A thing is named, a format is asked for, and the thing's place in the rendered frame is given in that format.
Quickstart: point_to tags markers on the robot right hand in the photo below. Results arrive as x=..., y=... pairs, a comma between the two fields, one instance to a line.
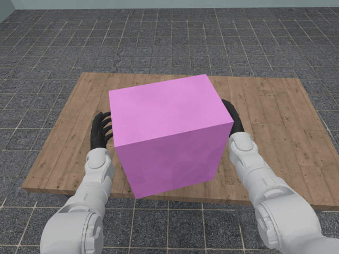
x=237, y=125

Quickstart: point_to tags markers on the robot left hand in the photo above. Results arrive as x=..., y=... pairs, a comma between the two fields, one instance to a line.
x=98, y=138

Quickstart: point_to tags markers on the robot right forearm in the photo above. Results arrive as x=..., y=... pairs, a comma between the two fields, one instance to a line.
x=257, y=177

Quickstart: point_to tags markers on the table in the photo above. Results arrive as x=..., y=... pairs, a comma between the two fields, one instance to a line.
x=276, y=112

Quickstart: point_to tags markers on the left robot upper arm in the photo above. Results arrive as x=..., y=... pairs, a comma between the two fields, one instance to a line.
x=73, y=233

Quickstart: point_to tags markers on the robot left forearm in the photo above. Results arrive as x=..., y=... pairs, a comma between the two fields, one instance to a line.
x=95, y=188

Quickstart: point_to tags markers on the carton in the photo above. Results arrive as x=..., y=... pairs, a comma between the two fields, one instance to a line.
x=169, y=134

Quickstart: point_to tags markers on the right robot upper arm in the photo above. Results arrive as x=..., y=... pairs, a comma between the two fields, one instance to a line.
x=288, y=224

